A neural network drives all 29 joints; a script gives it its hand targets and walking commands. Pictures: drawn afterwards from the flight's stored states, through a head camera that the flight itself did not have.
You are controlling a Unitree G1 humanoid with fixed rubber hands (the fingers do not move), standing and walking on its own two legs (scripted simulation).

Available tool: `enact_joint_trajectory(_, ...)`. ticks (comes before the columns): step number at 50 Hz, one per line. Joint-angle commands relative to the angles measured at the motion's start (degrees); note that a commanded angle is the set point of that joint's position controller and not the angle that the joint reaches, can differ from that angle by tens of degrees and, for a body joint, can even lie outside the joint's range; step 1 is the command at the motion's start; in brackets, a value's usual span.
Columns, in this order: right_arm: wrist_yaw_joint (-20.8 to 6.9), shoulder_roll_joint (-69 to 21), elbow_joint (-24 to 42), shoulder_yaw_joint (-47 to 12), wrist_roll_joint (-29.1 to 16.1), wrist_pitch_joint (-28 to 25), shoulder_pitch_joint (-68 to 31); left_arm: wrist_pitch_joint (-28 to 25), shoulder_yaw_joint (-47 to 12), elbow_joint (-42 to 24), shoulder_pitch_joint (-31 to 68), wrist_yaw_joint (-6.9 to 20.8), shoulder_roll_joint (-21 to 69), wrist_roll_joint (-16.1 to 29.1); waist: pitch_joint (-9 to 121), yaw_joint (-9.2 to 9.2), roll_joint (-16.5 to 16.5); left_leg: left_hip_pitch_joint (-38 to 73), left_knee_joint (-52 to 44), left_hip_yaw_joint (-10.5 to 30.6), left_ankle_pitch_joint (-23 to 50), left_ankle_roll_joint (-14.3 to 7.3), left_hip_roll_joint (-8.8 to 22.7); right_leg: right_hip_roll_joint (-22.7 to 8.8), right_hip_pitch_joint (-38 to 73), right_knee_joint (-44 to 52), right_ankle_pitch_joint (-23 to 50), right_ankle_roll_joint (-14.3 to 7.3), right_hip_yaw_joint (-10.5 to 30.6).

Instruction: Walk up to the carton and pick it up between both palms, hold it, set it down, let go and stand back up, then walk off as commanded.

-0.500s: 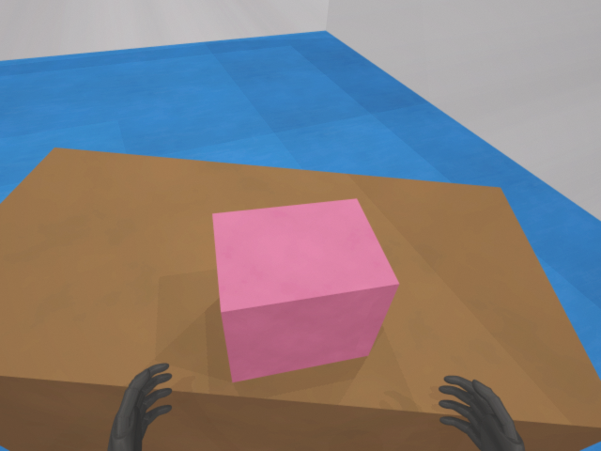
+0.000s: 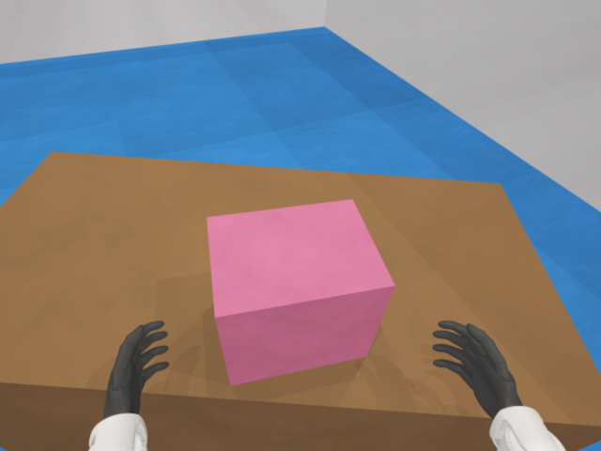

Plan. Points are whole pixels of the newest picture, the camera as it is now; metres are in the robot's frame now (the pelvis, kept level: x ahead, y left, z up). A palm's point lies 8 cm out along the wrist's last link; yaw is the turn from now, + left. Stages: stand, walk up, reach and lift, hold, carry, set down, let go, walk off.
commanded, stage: reach and lift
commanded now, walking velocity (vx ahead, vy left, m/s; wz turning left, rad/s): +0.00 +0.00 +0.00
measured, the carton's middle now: (292, 291) +0.38 +0.03 -0.02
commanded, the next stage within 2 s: none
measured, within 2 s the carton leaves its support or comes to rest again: neither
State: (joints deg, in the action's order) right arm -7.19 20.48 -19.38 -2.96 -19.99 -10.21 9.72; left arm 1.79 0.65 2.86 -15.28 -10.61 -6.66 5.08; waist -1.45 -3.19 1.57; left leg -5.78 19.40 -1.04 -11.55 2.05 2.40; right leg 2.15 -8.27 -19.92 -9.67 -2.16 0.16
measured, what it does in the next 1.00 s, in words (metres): stands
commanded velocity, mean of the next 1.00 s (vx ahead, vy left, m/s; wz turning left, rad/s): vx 0.00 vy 0.00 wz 0.00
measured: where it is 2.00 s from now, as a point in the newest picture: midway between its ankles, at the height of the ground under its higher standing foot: outside the picture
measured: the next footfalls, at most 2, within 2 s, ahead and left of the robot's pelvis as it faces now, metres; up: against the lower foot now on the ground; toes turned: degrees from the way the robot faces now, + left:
none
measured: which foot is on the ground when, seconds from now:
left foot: down 0.00-1.00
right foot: down 0.00-1.00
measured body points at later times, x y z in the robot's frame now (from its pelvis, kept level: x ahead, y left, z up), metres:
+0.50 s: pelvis +0.00 +0.00 +0.00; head +0.02 +0.00 +0.45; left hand +0.27 +0.24 +0.06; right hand +0.33 -0.21 +0.06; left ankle -0.01 +0.14 -0.75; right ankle +0.01 -0.10 -0.75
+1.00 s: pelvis -0.01 +0.00 +0.00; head +0.02 +0.00 +0.45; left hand +0.32 +0.25 +0.10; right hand +0.41 -0.19 +0.11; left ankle -0.01 +0.14 -0.75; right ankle +0.01 -0.10 -0.75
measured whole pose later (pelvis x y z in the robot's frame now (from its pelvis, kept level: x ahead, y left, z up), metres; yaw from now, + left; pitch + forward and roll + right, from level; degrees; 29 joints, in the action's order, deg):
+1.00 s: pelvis -0.01 +0.00 +0.00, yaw +0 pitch +5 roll +0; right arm -3.0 25.9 -28.8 -3.5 -25.0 14.7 -30.5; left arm 33.8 10.1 1.3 18.3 -7.3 -11.6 10.5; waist 1.6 -4.8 0.3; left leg -14.1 19.3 -0.4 -9.7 2.1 2.6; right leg 2.3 -15.8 -18.5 -7.4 -2.0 -0.4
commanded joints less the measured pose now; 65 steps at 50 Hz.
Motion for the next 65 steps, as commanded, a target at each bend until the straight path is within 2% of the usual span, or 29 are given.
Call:
enact_joint_trajectory(1,0.6,9.9,12.8,5.7,-0.4,-1.0,-12.9,0.2,2.8,-13.0,13.0,0.2,-4.5,0.7,9.2,0.18,1.0,0.9,-2.6,-1.0,10.6,-0.2,-3.5,0.0,4.1,4.8,4.7,-0.3,2.3)
enact_joint_trajectory(4,0.8,8.6,12.5,4.8,-0.6,1.4,-14.4,2.6,2.7,-14.1,14.4,0.2,-4.3,1.3,8.6,-0.43,-1.1,-0.2,-3.2,-1.7,9.2,-0.6,-3.8,-1.1,6.1,4.7,5.7,-0.1,3.1)
enact_joint_trajectory(7,0.8,9.5,13.6,5.9,-0.6,3.7,-16.6,4.5,3.5,-13.9,16.8,0.9,-4.6,2.4,9.6,0.39,2.2,-0.9,-3.8,-1.3,7.9,-1.3,-3.7,-0.4,4.9,5.2,3.0,0.3,3.0)
enact_joint_trajectory(10,1.4,11.1,17.5,6.7,-0.6,4.6,-16.9,6.6,4.0,-18.7,13.3,0.7,-4.0,2.4,13.9,-0.98,0.3,1.6,-2.6,-0.9,14.7,0.0,-3.3,0.3,7.5,3.9,9.6,0.1,2.1)
enact_joint_trajectory(13,2.2,13.0,17.5,6.9,-1.5,5.6,-19.0,9.0,5.2,-21.3,15.5,1.0,-4.9,2.5,14.9,0.04,0.1,2.5,-0.9,-1.3,21.5,1.1,-3.5,0.9,8.1,3.1,16.4,-0.3,1.6)
enact_joint_trajectory(16,2.7,12.1,15.3,6.9,-1.0,8.1,-22.4,11.8,5.8,-20.1,20.1,2.0,-5.0,1.9,13.8,1.29,-0.3,0.5,-1.5,-0.7,17.4,0.5,-3.8,0.1,8.0,4.1,13.2,0.1,2.0)
enact_joint_trajectory(17,3.0,11.5,15.6,6.3,-0.5,8.7,-28.9,12.9,7.0,-16.1,25.5,2.7,-5.6,3.5,14.2,0.41,2.0,-2.8,-1.6,-1.1,14.6,-0.7,-3.8,-0.4,8.3,3.4,12.9,0.3,3.0)
enact_joint_trajectory(19,3.2,9.9,17.8,5.6,-2.0,9.9,-28.9,13.7,8.0,-19.4,25.0,2.0,-6.6,2.9,15.9,-0.99,0.1,-1.8,-2.2,-1.9,13.1,-0.6,-3.9,0.1,8.0,3.8,8.0,0.8,2.9)
enact_joint_trajectory(20,3.3,12.0,20.5,6.3,-2.5,10.1,-25.8,14.6,8.0,-22.3,19.3,1.8,-5.6,4.0,17.6,-2.13,0.2,0.2,-2.2,-1.9,17.6,0.1,-3.6,0.5,9.9,3.3,12.4,0.4,2.0)
enact_joint_trajectory(22,3.8,13.2,16.2,6.9,-1.6,12.1,-32.2,16.7,7.2,-19.8,27.5,2.6,-6.6,4.9,16.4,0.07,0.3,-2.0,-1.3,-1.4,15.7,-0.2,-3.6,0.1,8.0,3.0,11.3,0.7,2.4)
enact_joint_trajectory(24,4.0,12.7,16.5,5.4,-2.4,13.8,-33.7,18.6,9.1,-18.3,27.6,2.9,-6.9,3.8,16.5,-2.13,1.8,-2.9,-2.0,-2.0,15.7,-0.8,-3.3,0.4,8.8,2.6,12.6,0.9,2.6)
enact_joint_trajectory(26,3.9,14.3,16.3,5.8,-3.3,14.1,-32.2,19.8,10.0,-21.2,23.8,2.8,-7.0,2.5,20.4,-2.09,0.1,1.3,-1.1,-1.2,20.8,0.3,-2.8,1.2,9.4,2.6,14.5,0.4,1.4)
enact_joint_trajectory(28,4.4,14.9,14.4,7.5,-3.4,15.4,-42.5,21.7,9.3,-21.9,37.1,2.7,-9.0,4.4,19.5,0.55,-1.8,-0.4,-0.3,-1.3,19.6,1.2,-3.2,1.3,6.8,3.1,11.2,0.6,1.1)
enact_joint_trajectory(29,4.0,15.1,16.1,7.4,-3.8,15.4,-43.4,22.2,8.2,-24.0,34.7,2.4,-7.0,5.1,22.0,0.06,-1.2,0.4,-0.2,-1.0,20.4,0.8,-2.9,1.2,6.7,2.9,12.2,0.4,1.0)
enact_joint_trajectory(31,4.2,14.7,12.4,5.6,-3.7,16.9,-37.4,23.1,9.8,-21.0,28.9,2.4,-7.2,4.2,20.9,-1.61,0.6,0.5,-0.4,-1.4,20.4,0.2,-2.9,1.5,8.0,2.1,14.4,0.7,1.3)
enact_joint_trajectory(35,4.2,16.1,12.0,6.2,-4.7,18.1,-46.8,25.5,9.4,-21.5,37.3,3.3,-8.2,4.9,24.3,0.56,-0.4,0.5,1.0,-0.7,23.6,0.9,-3.2,1.3,9.3,1.9,17.6,1.3,0.9)
enact_joint_trajectory(38,4.6,16.7,10.6,6.0,-5.0,19.2,-52.2,26.9,11.7,-19.9,43.1,3.5,-11.7,5.1,24.3,-1.14,-0.2,-3.6,0.1,-1.2,19.9,0.3,-3.5,0.8,9.6,1.2,16.9,1.9,1.6)
enact_joint_trajectory(42,3.7,16.4,4.7,5.8,-5.3,20.9,-54.8,28.3,10.8,-17.2,45.0,3.1,-10.2,4.5,24.8,-0.83,-1.4,-1.9,-1.8,-0.7,14.7,0.2,-3.0,1.0,7.8,2.8,8.7,1.5,0.8)
enact_joint_trajectory(43,3.5,15.7,6.0,4.8,-5.9,20.4,-56.7,28.1,12.3,-17.8,46.5,3.0,-11.7,5.0,25.7,-2.09,-0.5,-3.2,-0.6,-1.4,17.3,-0.1,-3.2,1.1,7.6,2.0,11.6,1.5,1.3)
enact_joint_trajectory(44,3.6,16.6,7.3,5.9,-5.2,20.7,-59.9,28.2,10.7,-18.3,51.4,2.8,-12.5,5.7,28.8,-0.74,-0.9,-3.0,-0.3,-0.7,16.7,0.2,-3.2,1.2,7.7,1.4,11.5,1.8,1.1)
enact_joint_trajectory(45,4.0,16.3,2.5,4.9,-5.5,21.2,-59.4,28.9,11.3,-14.1,49.8,3.1,-11.8,5.4,26.5,-0.99,0.5,-4.0,-0.2,-1.1,17.1,-0.1,-3.4,1.0,8.1,1.6,13.1,2.2,0.9)
enact_joint_trajectory(50,4.2,15.8,1.5,3.8,-6.1,20.8,-65.1,28.5,12.3,-11.0,54.8,2.9,-14.3,5.1,30.5,-2.95,-0.6,-6.5,0.0,-1.2,18.9,0.1,-3.4,0.5,12.2,-0.1,18.2,2.5,1.5)
enact_joint_trajectory(51,4.2,16.1,0.6,3.5,-5.6,21.2,-64.0,28.9,12.8,-9.9,52.2,3.6,-13.2,4.6,28.3,-2.42,1.7,-6.7,0.3,-1.2,20.0,-0.2,-3.8,0.2,12.7,-0.4,21.6,3.2,1.5)
enact_joint_trajectory(55,3.9,17.2,-5.0,5.2,-4.8,21.9,-69.8,28.3,12.4,-7.9,61.8,3.3,-16.3,4.4,31.9,-1.59,-1.3,-5.4,-0.5,-0.8,16.6,0.2,-3.4,0.5,9.8,0.6,14.5,3.0,0.2)
enact_joint_trajectory(56,3.8,15.7,-2.0,3.3,-6.1,21.3,-71.2,27.7,13.2,-7.5,61.4,3.5,-16.6,5.3,34.1,-3.92,-1.1,-6.6,0.3,-1.7,18.8,0.3,-3.6,0.4,11.6,-0.2,17.4,3.1,0.7)
enact_joint_trajectory(59,4.0,18.7,-5.4,5.4,-4.9,21.7,-74.8,27.7,11.5,-5.3,65.6,4.0,-17.1,6.6,34.6,-0.89,1.3,-7.7,0.5,-1.1,17.7,0.3,-3.7,0.5,11.7,-1.1,19.1,3.5,-0.3)
enact_joint_trajectory(61,4.4,17.5,-9.1,4.9,-4.5,21.5,-74.3,27.4,12.5,0.7,65.1,4.4,-17.1,4.7,34.0,-1.84,1.0,-8.8,0.8,-0.9,18.7,0.1,-3.9,-0.2,13.4,-1.4,23.1,3.7,0.5)
enact_joint_trajectory(62,4.6,16.8,-5.1,3.5,-6.0,20.9,-73.8,27.2,12.2,-2.9,63.4,4.3,-16.7,4.5,35.9,-2.23,0.3,-7.1,0.8,-1.2,20.5,0.2,-4.1,0.3,14.7,-1.3,24.4,3.9,0.4)
enact_joint_trajectory(65,4.3,16.3,-14.5,3.7,-3.5,19.6,-68.7,24.6,11.8,4.0,58.7,5.6,-13.5,3.0,30.6,-1.04,2.7,-6.2,0.9,-0.6,22.2,0.9,-3.4,0.8,12.3,-1.1,24.3,4.0,-1.1)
